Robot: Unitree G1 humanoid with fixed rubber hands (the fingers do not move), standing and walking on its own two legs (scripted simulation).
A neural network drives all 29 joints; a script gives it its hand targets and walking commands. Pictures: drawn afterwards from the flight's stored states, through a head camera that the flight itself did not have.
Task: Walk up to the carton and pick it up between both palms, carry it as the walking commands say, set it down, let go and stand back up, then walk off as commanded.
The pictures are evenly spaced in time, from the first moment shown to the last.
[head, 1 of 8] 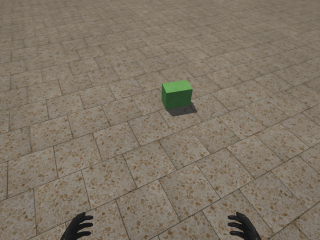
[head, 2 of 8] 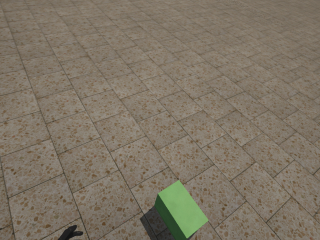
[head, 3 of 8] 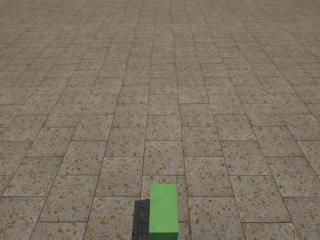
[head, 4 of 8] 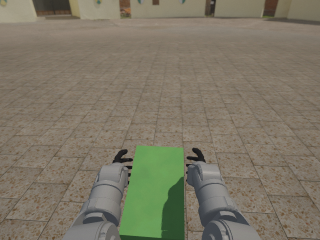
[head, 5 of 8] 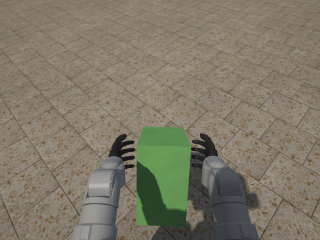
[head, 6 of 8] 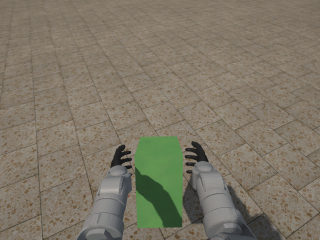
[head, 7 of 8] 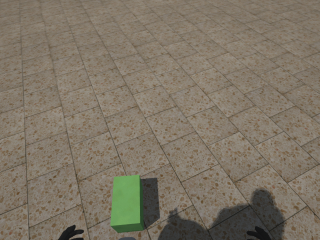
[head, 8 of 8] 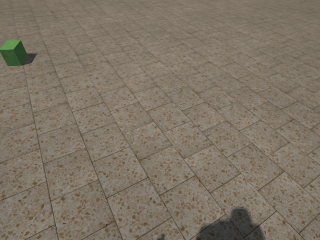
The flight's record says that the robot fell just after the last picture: no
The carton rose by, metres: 0.65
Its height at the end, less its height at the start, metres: +0.00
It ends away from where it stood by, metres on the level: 6.14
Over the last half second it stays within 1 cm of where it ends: yes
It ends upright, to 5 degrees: yes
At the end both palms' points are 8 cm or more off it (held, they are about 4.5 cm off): yes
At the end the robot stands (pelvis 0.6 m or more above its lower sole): yes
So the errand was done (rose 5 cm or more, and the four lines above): yes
